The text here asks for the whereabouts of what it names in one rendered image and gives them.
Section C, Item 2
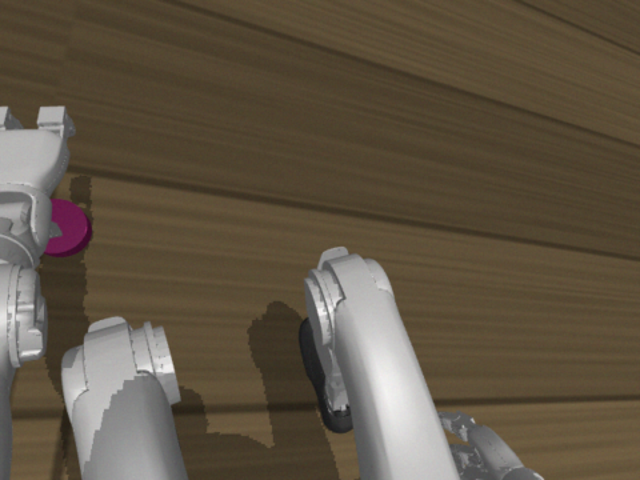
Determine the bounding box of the left robot hand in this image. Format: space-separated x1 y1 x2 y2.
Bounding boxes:
0 106 76 238

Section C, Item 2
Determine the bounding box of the left robot arm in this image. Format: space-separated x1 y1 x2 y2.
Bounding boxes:
0 184 52 480

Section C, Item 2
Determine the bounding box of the tin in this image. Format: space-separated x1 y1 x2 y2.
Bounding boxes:
44 199 92 257

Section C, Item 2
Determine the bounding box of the right robot hand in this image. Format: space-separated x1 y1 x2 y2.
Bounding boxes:
437 411 525 480

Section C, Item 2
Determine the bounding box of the right robot foot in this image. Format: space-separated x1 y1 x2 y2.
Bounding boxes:
299 317 353 434

